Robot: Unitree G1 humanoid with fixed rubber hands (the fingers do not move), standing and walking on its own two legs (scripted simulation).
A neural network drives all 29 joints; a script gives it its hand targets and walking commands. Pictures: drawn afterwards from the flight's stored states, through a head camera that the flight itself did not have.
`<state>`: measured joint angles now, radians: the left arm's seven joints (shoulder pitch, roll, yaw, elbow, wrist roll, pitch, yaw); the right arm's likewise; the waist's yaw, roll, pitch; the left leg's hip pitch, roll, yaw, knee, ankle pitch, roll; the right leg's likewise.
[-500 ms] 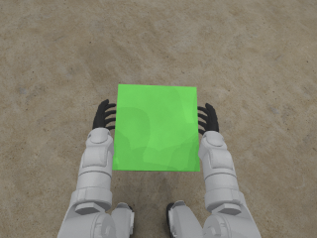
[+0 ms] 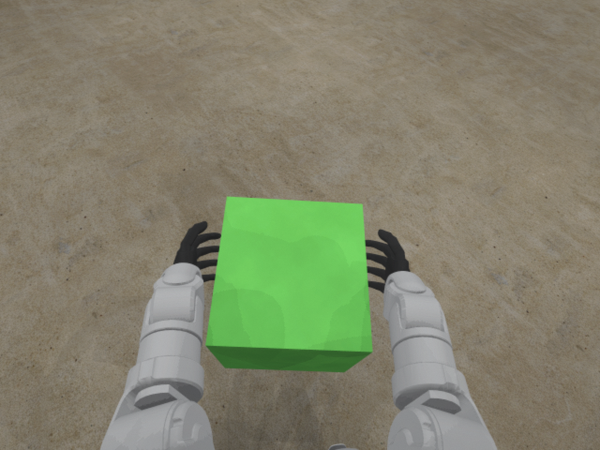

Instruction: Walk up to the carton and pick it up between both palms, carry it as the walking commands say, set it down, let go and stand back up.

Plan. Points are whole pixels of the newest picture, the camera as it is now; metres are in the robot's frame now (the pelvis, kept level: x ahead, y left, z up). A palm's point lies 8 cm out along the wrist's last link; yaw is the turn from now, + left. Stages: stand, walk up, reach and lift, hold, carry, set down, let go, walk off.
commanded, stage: reach and lift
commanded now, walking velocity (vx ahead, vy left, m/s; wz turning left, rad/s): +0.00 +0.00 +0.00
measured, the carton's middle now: (289, 290) +0.37 +0.00 -0.08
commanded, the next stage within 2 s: hold in 1.64 s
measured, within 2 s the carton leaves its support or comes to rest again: neither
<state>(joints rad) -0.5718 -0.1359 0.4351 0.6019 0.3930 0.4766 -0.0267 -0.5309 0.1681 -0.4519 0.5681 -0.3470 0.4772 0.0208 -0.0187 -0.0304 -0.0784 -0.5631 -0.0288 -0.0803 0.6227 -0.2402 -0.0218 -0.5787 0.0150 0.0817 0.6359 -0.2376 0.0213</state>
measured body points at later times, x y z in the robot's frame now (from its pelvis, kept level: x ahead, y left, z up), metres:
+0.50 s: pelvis +0.02 +0.00 +0.02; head -0.01 +0.02 +0.47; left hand +0.34 +0.14 +0.05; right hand +0.32 -0.16 +0.05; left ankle +0.04 +0.13 -0.72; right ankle +0.04 -0.13 -0.72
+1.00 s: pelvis +0.03 +0.01 +0.03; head -0.02 +0.02 +0.47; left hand +0.35 +0.14 +0.07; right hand +0.34 -0.16 +0.07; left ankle +0.04 +0.13 -0.72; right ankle +0.04 -0.13 -0.72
